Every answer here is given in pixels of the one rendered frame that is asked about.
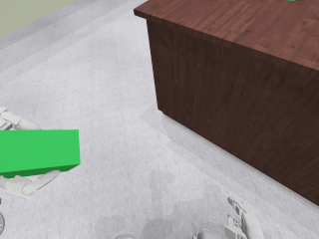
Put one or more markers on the sponge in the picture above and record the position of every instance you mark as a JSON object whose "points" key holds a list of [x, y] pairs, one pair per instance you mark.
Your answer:
{"points": [[29, 152]]}

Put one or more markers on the table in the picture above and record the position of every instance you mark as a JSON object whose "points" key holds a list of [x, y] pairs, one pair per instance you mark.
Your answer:
{"points": [[243, 74]]}

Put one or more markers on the left robot hand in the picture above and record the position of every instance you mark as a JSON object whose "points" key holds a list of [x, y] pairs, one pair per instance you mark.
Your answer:
{"points": [[21, 186]]}

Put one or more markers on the right robot hand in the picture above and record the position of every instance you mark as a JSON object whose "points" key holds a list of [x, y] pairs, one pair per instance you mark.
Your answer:
{"points": [[247, 227]]}

